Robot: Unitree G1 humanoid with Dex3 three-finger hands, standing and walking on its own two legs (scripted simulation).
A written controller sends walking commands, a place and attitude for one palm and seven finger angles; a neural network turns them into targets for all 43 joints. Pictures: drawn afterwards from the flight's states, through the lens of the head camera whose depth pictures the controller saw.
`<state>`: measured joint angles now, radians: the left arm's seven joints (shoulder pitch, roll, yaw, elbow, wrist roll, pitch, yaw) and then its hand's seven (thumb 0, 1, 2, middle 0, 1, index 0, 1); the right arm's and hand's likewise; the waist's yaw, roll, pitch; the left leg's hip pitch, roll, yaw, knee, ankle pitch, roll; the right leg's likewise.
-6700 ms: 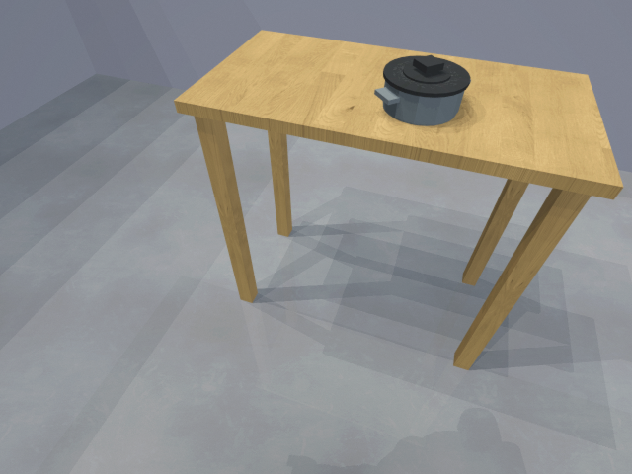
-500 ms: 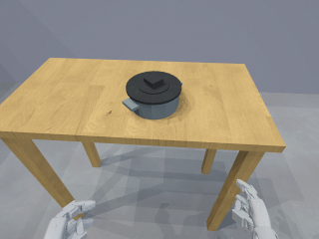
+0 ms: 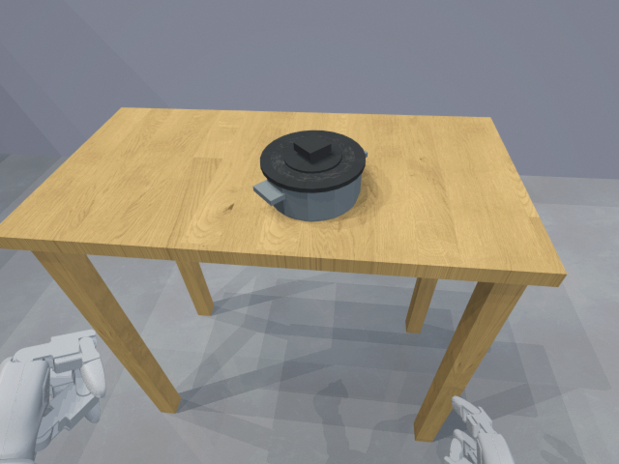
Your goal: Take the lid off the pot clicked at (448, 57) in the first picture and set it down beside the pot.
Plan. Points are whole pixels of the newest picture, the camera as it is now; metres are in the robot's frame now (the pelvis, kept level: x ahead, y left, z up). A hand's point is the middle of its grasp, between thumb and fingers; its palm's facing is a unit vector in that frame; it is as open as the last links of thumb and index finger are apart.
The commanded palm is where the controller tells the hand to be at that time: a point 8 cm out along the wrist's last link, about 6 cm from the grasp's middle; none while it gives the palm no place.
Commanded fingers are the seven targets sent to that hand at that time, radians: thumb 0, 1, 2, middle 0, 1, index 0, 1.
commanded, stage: raise the hand higher, near the body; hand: left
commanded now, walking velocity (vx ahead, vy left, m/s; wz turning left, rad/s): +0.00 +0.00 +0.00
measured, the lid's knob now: (312, 146) +0.56 +0.07 +0.15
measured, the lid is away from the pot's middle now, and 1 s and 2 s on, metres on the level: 0.00 0.00 0.00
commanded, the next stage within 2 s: reach forward and open the fingers in 0.66 s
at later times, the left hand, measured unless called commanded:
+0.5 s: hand (78, 335) +0.17 +0.24 +0.18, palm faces +0.40 -0.82 -0.41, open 3.1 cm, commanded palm +0.12 +0.27 +0.20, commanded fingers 0.00 0.90 0.90 -1.30 -1.50 -1.30 -1.50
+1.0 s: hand (66, 287) +0.21 +0.26 +0.21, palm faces +0.38 -0.20 -0.90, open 2.9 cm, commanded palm +0.16 +0.27 +0.24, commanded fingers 0.00 0.55 1.17 -1.23 -1.04 -1.23 -1.04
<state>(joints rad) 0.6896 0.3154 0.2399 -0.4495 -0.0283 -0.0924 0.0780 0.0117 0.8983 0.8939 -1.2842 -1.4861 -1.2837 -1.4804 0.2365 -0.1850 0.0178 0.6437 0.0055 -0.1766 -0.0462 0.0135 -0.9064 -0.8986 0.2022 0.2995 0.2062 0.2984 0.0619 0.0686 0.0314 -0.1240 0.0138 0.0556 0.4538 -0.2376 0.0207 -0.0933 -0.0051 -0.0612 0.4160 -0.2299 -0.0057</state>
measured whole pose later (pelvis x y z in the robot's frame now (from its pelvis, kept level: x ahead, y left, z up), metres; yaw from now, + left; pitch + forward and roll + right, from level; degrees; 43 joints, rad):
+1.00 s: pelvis +0.00 +0.00 +0.00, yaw -1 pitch -2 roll +0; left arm 0.38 0.59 0.27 -0.65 0.55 0.14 0.09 0.01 0.77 0.99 -1.29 -1.34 -1.29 -1.34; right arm 0.10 -0.28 0.01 0.58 0.01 0.05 0.01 0.01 -0.91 -0.90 0.20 0.30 0.20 0.30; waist 0.12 0.11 0.03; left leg -0.21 -0.01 0.07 0.48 -0.24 0.03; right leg -0.20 -0.03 -0.04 0.49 -0.25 0.00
